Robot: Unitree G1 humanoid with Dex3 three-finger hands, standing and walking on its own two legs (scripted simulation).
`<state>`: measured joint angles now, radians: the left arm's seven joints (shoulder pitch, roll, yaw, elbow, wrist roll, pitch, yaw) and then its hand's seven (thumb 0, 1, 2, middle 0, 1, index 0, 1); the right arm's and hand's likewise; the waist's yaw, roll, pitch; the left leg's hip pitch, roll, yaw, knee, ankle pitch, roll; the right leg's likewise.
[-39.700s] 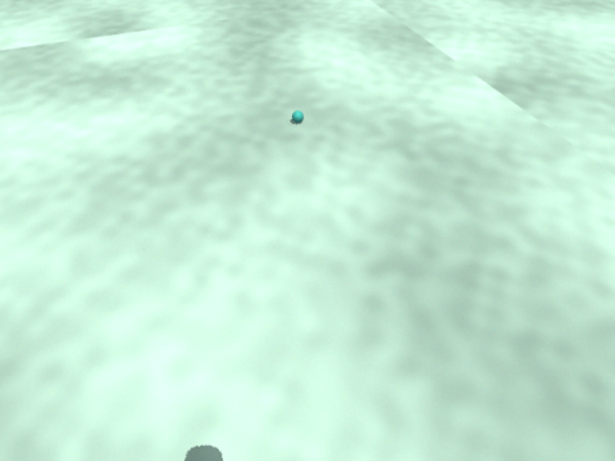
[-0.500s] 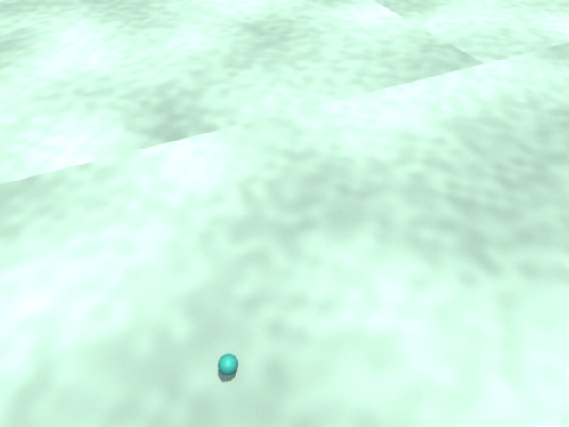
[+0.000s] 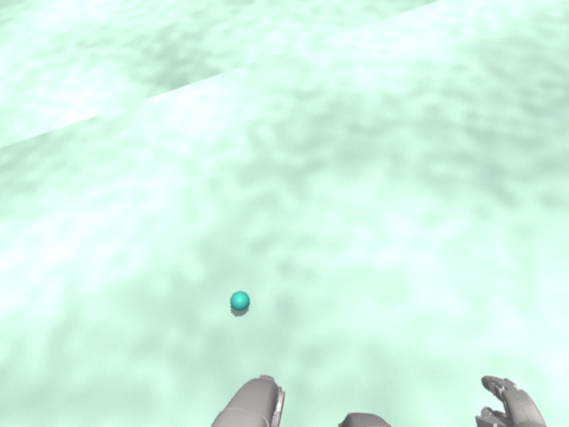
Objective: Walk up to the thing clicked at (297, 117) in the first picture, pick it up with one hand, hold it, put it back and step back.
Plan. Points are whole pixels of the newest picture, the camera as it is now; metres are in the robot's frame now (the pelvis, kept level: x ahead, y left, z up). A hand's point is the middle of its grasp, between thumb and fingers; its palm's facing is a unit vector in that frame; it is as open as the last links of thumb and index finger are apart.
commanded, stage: step back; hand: left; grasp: from above
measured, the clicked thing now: (240, 301) +0.53 +0.25 -0.72
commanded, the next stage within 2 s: none
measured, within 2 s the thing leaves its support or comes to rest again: neither
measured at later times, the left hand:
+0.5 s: hand out of the picture -0.02 +0.29 -0.14, palm faces +0.06 -0.92 -0.38, open 7.4 cm
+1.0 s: hand out of the picture -0.18 +0.28 -0.12, palm faces +0.02 -0.88 -0.47, open 7.4 cm
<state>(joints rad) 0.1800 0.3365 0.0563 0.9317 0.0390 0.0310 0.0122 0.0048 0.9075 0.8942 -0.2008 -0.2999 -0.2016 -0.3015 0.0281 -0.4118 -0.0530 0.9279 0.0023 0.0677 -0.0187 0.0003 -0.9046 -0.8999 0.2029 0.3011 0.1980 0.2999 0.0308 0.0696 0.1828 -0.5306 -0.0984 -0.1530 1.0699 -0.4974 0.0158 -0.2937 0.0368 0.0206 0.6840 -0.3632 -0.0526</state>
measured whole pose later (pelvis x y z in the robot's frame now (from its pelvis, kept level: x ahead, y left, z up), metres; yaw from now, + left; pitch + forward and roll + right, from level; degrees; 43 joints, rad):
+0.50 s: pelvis -0.12 +0.02 +0.01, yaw +2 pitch -2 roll -1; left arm 0.15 0.38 0.08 0.84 0.01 0.05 0.02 0.01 0.91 0.89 -0.20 -0.30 -0.20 -0.30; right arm 0.11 -0.36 -0.03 0.87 -0.04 0.04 0.00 0.00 -0.90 -0.90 0.21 0.30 0.20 0.30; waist 0.01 -0.01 0.16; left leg -0.29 0.01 -0.01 0.56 -0.23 0.03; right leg -0.44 0.12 0.13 1.20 -0.51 0.00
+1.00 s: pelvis -0.29 +0.00 +0.00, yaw +2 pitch -1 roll +1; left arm 0.14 0.35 0.08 0.79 0.04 0.03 0.03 0.01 0.90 0.89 -0.20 -0.30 -0.20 -0.30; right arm 0.22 -0.43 -0.06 0.91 -0.01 0.08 -0.02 0.00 -0.90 -0.90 0.20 0.30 0.20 0.30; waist 0.00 0.06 0.18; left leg -0.34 -0.07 -0.12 0.94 -0.50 -0.03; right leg -0.38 -0.03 0.00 0.61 -0.21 0.00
